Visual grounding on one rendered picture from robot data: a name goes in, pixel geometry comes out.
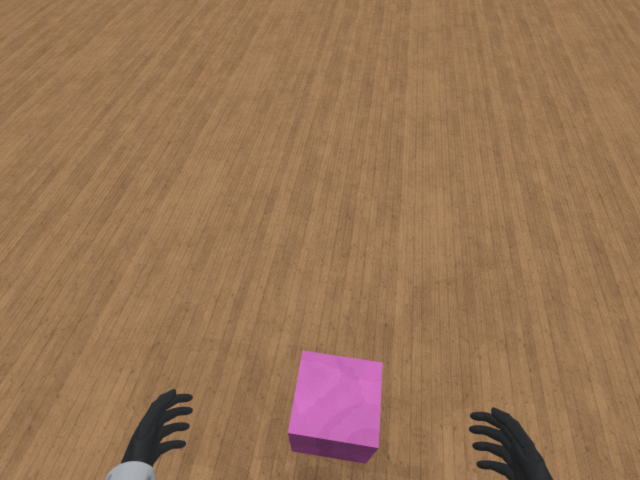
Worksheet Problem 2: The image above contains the left robot hand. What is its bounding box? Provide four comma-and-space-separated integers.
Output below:
121, 389, 193, 467

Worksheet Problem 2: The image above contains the carton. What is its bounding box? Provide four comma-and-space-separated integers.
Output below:
288, 351, 383, 464

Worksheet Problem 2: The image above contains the right robot hand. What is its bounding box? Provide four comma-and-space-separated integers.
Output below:
469, 407, 553, 480

